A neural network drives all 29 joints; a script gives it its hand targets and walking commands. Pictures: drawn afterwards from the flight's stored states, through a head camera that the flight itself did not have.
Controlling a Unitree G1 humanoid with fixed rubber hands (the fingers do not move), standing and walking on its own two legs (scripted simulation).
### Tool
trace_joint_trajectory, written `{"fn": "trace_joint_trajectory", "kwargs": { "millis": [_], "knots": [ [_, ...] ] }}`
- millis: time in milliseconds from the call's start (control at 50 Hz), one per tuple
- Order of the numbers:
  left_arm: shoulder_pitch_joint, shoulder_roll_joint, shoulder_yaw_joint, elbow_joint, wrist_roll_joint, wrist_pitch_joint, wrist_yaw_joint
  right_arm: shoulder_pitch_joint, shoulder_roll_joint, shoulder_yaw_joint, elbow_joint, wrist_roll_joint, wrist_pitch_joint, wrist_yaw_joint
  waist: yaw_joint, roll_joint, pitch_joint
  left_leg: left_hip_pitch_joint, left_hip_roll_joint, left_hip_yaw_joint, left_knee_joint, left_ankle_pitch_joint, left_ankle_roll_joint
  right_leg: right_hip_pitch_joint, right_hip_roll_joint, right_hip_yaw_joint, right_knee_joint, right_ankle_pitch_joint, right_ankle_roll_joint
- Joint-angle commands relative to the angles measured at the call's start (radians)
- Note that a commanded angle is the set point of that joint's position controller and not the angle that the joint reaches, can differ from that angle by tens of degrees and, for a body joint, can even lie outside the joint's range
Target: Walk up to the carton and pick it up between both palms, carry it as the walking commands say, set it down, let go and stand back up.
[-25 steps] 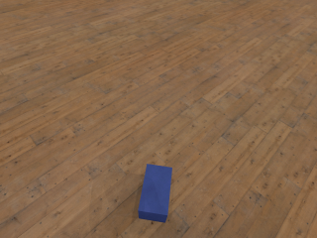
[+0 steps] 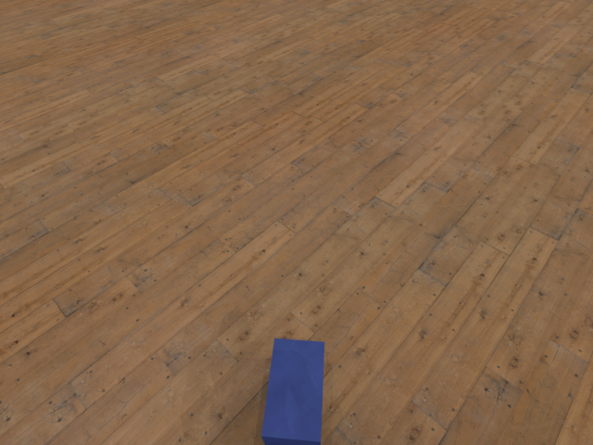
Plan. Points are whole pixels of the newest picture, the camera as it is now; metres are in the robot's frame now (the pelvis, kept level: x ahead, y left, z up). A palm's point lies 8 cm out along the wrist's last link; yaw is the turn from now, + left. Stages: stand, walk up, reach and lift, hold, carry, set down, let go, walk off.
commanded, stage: walk up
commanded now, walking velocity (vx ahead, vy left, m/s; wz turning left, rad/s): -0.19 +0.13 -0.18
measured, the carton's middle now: (296, 394) +0.41 +0.04 -0.68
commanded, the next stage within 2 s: none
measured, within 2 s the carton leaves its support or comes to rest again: neither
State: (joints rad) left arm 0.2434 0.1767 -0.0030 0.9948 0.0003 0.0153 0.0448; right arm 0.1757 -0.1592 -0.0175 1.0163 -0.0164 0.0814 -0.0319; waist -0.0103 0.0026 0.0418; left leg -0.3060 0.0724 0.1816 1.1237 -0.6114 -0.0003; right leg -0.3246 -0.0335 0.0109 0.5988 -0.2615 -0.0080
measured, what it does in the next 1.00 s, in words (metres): steps on the spot: left foot, then right foot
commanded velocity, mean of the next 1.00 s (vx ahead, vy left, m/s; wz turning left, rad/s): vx -0.08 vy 0.02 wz -0.07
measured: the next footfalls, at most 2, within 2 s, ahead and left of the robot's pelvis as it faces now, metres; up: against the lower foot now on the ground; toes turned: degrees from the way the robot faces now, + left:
left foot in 0.16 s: +0.01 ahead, +0.15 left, +0.00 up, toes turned +9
right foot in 0.58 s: -0.04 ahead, -0.08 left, +0.00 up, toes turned -4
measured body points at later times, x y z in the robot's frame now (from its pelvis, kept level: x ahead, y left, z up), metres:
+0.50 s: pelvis -0.06 +0.05 +0.00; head -0.04 +0.05 +0.45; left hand +0.01 +0.28 -0.15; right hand -0.01 -0.19 -0.15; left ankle -0.03 +0.14 -0.73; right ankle -0.09 -0.10 -0.68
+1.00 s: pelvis -0.08 +0.06 +0.01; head -0.05 +0.06 +0.46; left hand -0.01 +0.28 -0.15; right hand -0.04 -0.18 -0.14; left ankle -0.06 +0.15 -0.73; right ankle -0.08 -0.08 -0.73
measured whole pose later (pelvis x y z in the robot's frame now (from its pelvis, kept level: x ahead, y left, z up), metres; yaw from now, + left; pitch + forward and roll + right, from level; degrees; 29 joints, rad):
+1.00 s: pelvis -0.08 +0.06 +0.01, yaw -6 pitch +0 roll -1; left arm 0.24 0.18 0.00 0.98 0.00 0.01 0.02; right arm 0.18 -0.17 -0.02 1.00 -0.01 0.05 -0.03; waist -0.01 0.00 0.05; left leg -0.22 0.06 0.19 0.48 -0.26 0.02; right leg -0.23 -0.01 0.04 0.46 -0.23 0.00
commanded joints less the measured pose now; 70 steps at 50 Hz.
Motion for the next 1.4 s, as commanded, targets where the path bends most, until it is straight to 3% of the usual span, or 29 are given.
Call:
{"fn": "trace_joint_trajectory", "kwargs": {
  "millis": [0,40,80,100,120,140,160,180,200,220,260,320,460,520,540,560,580,600,620,660,700,760,800,860,900,960,1000,1180,1380],
  "knots": [
    [0.099,0.212,0.106,-0.074,0.059,-0.001,0.014,-0.033,-0.121,-0.054,-0.082,0.007,0.019,-0.024,0.071,-0.154,-0.035,-0.113,-0.016,-0.181,-0.228,0.056,-0.039,0.115,-0.3,0.372,-0.248,0.729,-0.143],
    [0.091,0.225,0.111,-0.094,0.049,0.003,0.01,-0.022,-0.116,-0.049,-0.089,0.017,0.015,-0.014,0.072,-0.235,-0.103,-0.072,-0.023,-0.172,-0.312,0.074,-0.031,0.135,-0.312,0.387,-0.255,0.693,-0.156],
    [0.011,0.219,0.111,-0.117,0.039,0.019,-0.003,0.033,-0.111,-0.041,-0.088,0.026,-0.009,-0.011,0.023,-0.312,-0.144,0.099,-0.055,-0.124,-0.495,0.151,-0.019,0.039,-0.223,0.324,-0.249,0.599,-0.123],
    [-0.003,0.209,0.112,-0.128,0.032,0.026,-0.01,0.089,-0.109,-0.035,-0.073,0.027,-0.022,-0.013,-0.007,-0.288,-0.166,0.209,-0.045,-0.09,-0.638,0.282,-0.02,-0.017,-0.177,0.294,-0.218,0.489,-0.087],
    [-0.013,0.183,0.102,-0.155,0.032,0.023,-0.018,0.158,-0.139,-0.038,-0.045,0.02,-0.032,-0.015,-0.043,-0.18,-0.202,0.342,0.003,-0.088,-0.76,0.385,-0.003,-0.108,-0.128,0.243,-0.159,0.341,-0.045],
    [-0.015,0.126,0.081,-0.176,0.033,0.014,-0.02,0.179,-0.23,-0.056,-0.039,0.002,-0.04,-0.019,-0.072,0.034,-0.205,0.431,0.223,-0.318,-0.886,0.302,0.06,-0.288,0.002,0.123,0.038,0.064,0.024],
    [-0.024,0.083,0.077,-0.202,0.036,0.022,-0.017,0.124,-0.293,-0.067,-0.062,-0.004,-0.04,-0.013,-0.042,0.273,-0.145,0.274,0.434,-0.488,-0.959,0.249,0.141,-0.348,0.064,0.028,0.289,-0.298,0.06],
    [-0.037,0.11,0.089,-0.205,0.031,0.035,-0.014,0.07,-0.27,-0.047,-0.1,-0.009,-0.039,-0.004,0.001,0.188,-0.068,0.117,0.438,-0.486,-0.966,0.184,0.169,-0.286,0.021,0.076,0.436,-0.329,0.057],
    [-0.018,0.115,0.092,-0.168,0.033,0.041,-0.021,0.044,-0.226,-0.047,-0.096,-0.01,-0.044,0.0,0.014,0.103,-0.067,0.119,0.391,-0.413,-0.988,0.008,0.146,-0.294,0.016,0.095,0.49,-0.241,0.034],
    [0.011,0.118,0.089,-0.143,0.034,0.04,-0.032,-0.013,-0.214,-0.043,-0.1,-0.005,-0.05,-0.002,0.038,0.084,-0.036,0.135,0.349,-0.322,-0.973,0.046,0.111,-0.313,0.022,0.08,0.537,-0.173,0.028],
    [0.051,0.131,0.09,-0.11,0.032,0.03,-0.038,-0.085,-0.185,-0.026,-0.109,0.001,-0.066,-0.007,0.058,0.052,-0.02,0.166,0.29,-0.174,-0.86,0.48,0.088,-0.292,0.005,0.086,0.55,-0.107,0.046],
    [0.073,0.139,0.092,-0.096,0.029,0.032,-0.03,-0.018,-0.189,-0.023,-0.1,0.001,-0.082,-0.004,0.035,0.072,-0.14,0.302,0.292,-0.101,-0.719,0.887,0.119,-0.267,0.009,0.046,0.534,-0.149,0.056],
    [-0.007,0.121,0.071,-0.122,0.018,0.053,-0.025,-0.029,-0.212,-0.059,-0.104,-0.02,-0.044,-0.01,0.023,0.136,-0.069,0.17,0.295,-0.102,-0.726,0.675,0.178,-0.121,-0.005,-0.026,0.276,-0.244,0.048],
    [0.065,0.115,0.067,-0.099,0.015,0.041,-0.021,-0.068,-0.231,-0.076,-0.114,-0.018,-0.02,0.001,0.075,0.158,-0.031,0.035,0.28,-0.112,-0.689,0.489,0.146,0.057,0.008,-0.058,0.008,-0.122,0.022],
    [0.115,0.116,0.062,-0.075,0.02,0.031,-0.02,-0.062,-0.195,-0.077,-0.115,-0.02,-0.015,0.009,0.091,0.081,-0.013,-0.044,0.229,-0.104,-0.667,0.257,0.109,0.131,-0.012,0.012,-0.095,-0.072,-0.005],
    [0.119,0.181,0.073,-0.082,0.025,0.021,-0.02,-0.033,-0.144,-0.068,-0.121,-0.011,-0.005,0.017,0.081,-0.137,0.068,-0.118,0.089,-0.018,-0.502,0.123,0.053,0.086,-0.152,0.241,-0.246,-0.012,-0.051],
    [0.113,0.231,0.079,-0.093,0.03,0.011,-0.022,-0.038,-0.12,-0.056,-0.127,-0.008,0.004,0.023,0.084,-0.298,0.095,-0.14,-0.026,-0.032,-0.338,0.054,0.006,-0.006,-0.286,0.487,-0.45,-0.192,-0.112],
    [0.06,0.245,0.077,-0.098,0.039,0.006,-0.015,-0.093,-0.136,-0.051,-0.134,-0.012,0.015,0.022,0.074,-0.312,0.167,-0.078,-0.041,-0.163,-0.22,0.045,0.004,-0.154,-0.308,0.577,-0.546,-0.271,-0.155],
    [0.02,0.236,0.078,-0.115,0.044,-0.002,-0.011,-0.059,-0.145,-0.051,-0.108,-0.014,0.017,0.023,0.053,-0.232,0.186,-0.087,-0.032,-0.198,-0.154,0.094,-0.008,-0.158,-0.303,0.578,-0.54,-0.293,-0.155],
    [-0.05,0.188,0.072,-0.116,0.037,-0.003,-0.006,-0.018,-0.136,-0.048,-0.075,-0.017,0.0,0.026,0.024,-0.223,0.175,-0.042,-0.033,-0.168,-0.144,0.134,-0.008,-0.155,-0.218,0.409,-0.524,-0.289,-0.137],
    [-0.027,0.145,0.072,-0.097,0.021,-0.015,-0.002,0.008,-0.116,-0.044,-0.058,-0.008,-0.02,0.022,0.01,-0.166,0.103,-0.023,-0.03,-0.161,-0.254,0.169,-0.01,-0.031,-0.168,0.324,-0.435,-0.032,-0.111],
    [0.079,0.151,0.085,-0.042,0.02,-0.033,0.002,-0.008,-0.083,-0.025,-0.07,0.016,-0.052,0.015,0.049,-0.173,-0.081,0.038,-0.055,-0.148,-0.571,0.145,-0.004,0.28,-0.151,0.237,-0.295,0.515,-0.098],
    [0.093,0.153,0.081,-0.029,0.012,-0.035,0.0,0.052,-0.084,-0.022,-0.061,0.021,-0.068,0.008,0.03,-0.164,-0.179,0.182,-0.042,-0.125,-0.739,0.291,-0.004,0.303,-0.14,0.202,-0.234,0.609,-0.081],
    [0.081,0.096,0.055,-0.055,0.002,-0.043,-0.012,0.136,-0.146,-0.027,-0.043,0.009,-0.089,0.004,-0.008,-0.01,-0.224,0.367,0.108,-0.184,-0.796,0.574,0.023,0.108,-0.05,0.115,-0.142,0.318,-0.029],
    [0.049,0.086,0.049,-0.057,0.017,-0.026,-0.016,0.081,-0.179,-0.035,-0.048,-0.003,-0.078,0.009,0.014,0.112,-0.092,0.289,0.183,-0.199,-0.832,0.441,0.073,0.003,0.003,0.041,-0.137,0.034,-0.008],
    [0.025,0.103,0.055,-0.044,0.027,-0.03,-0.02,0.068,-0.151,-0.035,-0.03,-0.008,-0.059,0.001,0.021,0.05,-0.026,0.21,0.114,-0.132,-0.833,0.274,0.048,0.016,-0.019,0.047,-0.154,0.153,-0.012],
    [0.041,0.107,0.052,-0.031,0.019,-0.032,-0.022,0.06,-0.158,-0.034,-0.038,-0.003,-0.07,0.001,0.022,-0.017,-0.06,0.255,0.121,-0.127,-0.82,0.342,0.046,0.028,-0.021,0.068,-0.159,0.227,-0.014],
    [0.035,0.123,0.055,-0.044,0.021,-0.04,-0.014,0.074,-0.161,-0.035,-0.055,-0.002,-0.069,0.0,0.012,-0.022,-0.089,0.247,0.095,-0.088,-0.722,0.441,0.053,0.041,-0.046,0.058,-0.139,0.319,-0.023],
    [0.019,0.127,0.058,-0.059,0.026,-0.034,-0.013,0.078,-0.148,-0.032,-0.054,-0.007,-0.059,0.003,0.004,-0.049,-0.032,0.198,0.067,-0.087,-0.715,0.286,0.037,-0.033,-0.065,0.102,-0.192,0.164,-0.035]
  ]
}}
